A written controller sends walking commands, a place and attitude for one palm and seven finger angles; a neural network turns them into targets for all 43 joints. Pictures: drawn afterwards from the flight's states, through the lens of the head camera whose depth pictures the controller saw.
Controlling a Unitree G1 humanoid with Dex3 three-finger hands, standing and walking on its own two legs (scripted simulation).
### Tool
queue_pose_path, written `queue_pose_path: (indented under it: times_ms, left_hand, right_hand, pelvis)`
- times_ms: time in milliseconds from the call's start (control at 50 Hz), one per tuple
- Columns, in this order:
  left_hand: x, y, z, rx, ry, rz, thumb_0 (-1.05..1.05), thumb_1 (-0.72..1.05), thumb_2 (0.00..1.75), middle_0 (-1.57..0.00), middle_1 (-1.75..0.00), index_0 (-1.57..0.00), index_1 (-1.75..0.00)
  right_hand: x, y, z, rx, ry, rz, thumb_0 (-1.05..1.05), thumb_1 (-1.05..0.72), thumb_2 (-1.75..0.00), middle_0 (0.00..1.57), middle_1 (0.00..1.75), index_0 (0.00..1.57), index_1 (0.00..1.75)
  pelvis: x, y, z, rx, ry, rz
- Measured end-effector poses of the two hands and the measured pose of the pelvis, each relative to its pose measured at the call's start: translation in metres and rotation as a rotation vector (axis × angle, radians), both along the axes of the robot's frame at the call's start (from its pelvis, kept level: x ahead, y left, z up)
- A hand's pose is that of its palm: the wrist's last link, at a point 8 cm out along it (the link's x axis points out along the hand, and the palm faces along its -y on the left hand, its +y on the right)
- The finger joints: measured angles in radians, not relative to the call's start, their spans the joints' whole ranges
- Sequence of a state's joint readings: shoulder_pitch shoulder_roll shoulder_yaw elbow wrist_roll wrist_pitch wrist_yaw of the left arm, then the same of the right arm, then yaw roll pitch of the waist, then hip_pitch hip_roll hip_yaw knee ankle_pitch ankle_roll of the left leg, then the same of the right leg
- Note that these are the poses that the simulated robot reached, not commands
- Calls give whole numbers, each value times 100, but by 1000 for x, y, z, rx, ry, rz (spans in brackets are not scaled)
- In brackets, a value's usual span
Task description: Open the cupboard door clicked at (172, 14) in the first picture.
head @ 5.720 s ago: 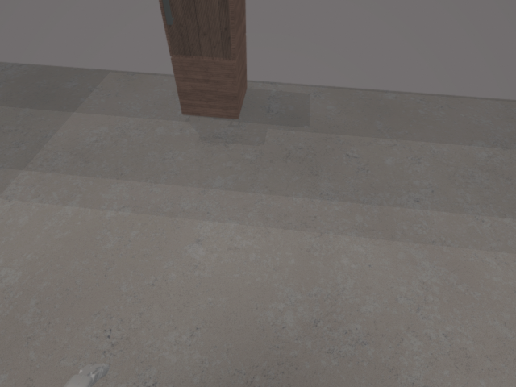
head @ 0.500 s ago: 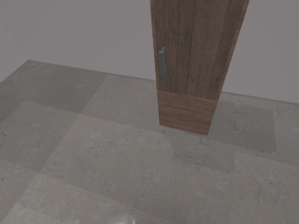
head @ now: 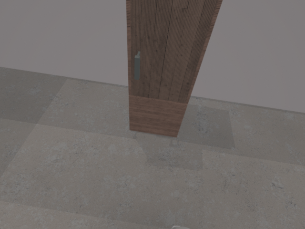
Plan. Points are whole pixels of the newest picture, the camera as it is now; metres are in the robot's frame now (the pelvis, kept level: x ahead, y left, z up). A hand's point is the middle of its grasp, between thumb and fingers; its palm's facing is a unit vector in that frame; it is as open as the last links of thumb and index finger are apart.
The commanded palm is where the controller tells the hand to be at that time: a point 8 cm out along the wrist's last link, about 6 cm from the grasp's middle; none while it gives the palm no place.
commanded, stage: take the last steps up to it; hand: left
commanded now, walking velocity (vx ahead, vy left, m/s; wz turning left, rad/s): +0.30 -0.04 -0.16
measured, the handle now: (137, 65) +0.86 +0.12 -0.10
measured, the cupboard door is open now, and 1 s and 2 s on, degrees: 0 0 0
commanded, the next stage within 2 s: come to a stop and stand still in 1.08 s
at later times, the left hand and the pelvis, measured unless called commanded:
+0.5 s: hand out of the picture +0.13 +0.13 -0.16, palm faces +0.01 -0.97 -0.23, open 7.2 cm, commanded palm none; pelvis +0.06 -0.05 +0.00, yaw -2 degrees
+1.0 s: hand (96, 199) +0.23 +0.19 -0.18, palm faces +0.01 -0.99 -0.17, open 7.4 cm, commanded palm none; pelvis +0.23 +0.01 +0.00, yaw -4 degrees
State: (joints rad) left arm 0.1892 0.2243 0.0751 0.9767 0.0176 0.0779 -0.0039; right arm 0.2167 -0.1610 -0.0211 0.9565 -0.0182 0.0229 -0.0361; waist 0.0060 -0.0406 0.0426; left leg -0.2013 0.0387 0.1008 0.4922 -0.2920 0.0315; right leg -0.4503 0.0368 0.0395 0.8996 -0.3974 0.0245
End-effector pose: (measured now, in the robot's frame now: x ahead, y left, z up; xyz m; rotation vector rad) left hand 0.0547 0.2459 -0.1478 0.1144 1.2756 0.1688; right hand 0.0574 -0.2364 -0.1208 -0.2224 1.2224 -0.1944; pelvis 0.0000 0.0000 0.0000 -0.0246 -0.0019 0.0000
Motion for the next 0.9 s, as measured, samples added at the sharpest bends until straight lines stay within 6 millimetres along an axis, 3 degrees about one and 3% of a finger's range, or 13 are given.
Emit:
queue_pose_path:
  times_ms: [60,180,340,380,420,460,520,620,740,820,900]
  left_hand:
    - [-2,7,4,6,13,-15,1,91,90,-20,-30,-20,-30]
    - [4,2,10,13,54,-79,1,91,90,-20,-30,-19,-30]
    - [61,-43,14,15,-23,-171,1,91,90,-20,-30,-19,-30]
    - [72,-56,12,20,-69,-166,1,91,90,-20,-30,-20,-30]
    - [75,-67,15,16,-93,-143,0,91,90,-20,-30,-20,-30]
    - [72,-68,18,31,-104,-91,-1,93,90,-20,-30,-20,-30]
    - [61,-62,20,55,-57,-67,-2,95,90,-20,-30,-20,-30]
    - [32,-59,13,38,92,-39,-1,94,90,-20,-30,-20,-30]
    - [14,-52,-3,-24,255,24,0,92,90,-20,-30,-20,-30]
    - [26,-38,-21,-59,339,45,0,91,90,-20,-30,-20,-30]
    - [79,-22,-15,-48,291,20,1,91,90,-20,-30,-20,-30]
  right_hand:
    - [-13,9,0,13,24,-16,0,-91,-90,20,30,20,30]
    - [-48,7,-3,34,69,-94,0,-92,-90,21,30,20,30]
    - [-113,-12,-21,90,250,-208,0,-91,-90,21,30,20,30]
    - [-122,-19,-30,108,300,-214,0,-91,-90,20,30,20,30]
    - [-118,-26,-32,118,335,-200,0,-91,-90,20,30,20,30]
    - [-101,-32,-30,121,329,-184,0,-91,-90,20,30,20,30]
    - [-60,-41,-28,116,261,-160,1,-91,-90,20,30,20,30]
    - [27,-44,-25,107,111,-115,0,-91,-90,20,30,20,30]
    - [138,-24,-20,88,-12,-21,0,-91,-90,20,30,19,30]
    - [196,-5,-25,51,-85,20,0,-91,-90,20,30,20,30]
    - [209,11,-20,56,-72,-6,0,-91,-90,20,30,20,30]
  pelvis:
    - [0,4,4,-5,3,-18]
    - [6,3,7,-4,10,-53]
    - [24,-25,0,20,9,-73]
    - [31,-34,-7,18,-1,-66]
    - [39,-39,-6,12,-9,-50]
    - [48,-43,-3,15,-14,-45]
    - [62,-47,1,18,-20,-42]
    - [90,-43,2,12,-21,-37]
    - [136,-23,-8,-3,-15,-32]
    - [170,-3,-23,3,-14,-37]
    - [195,8,-14,16,-19,-56]
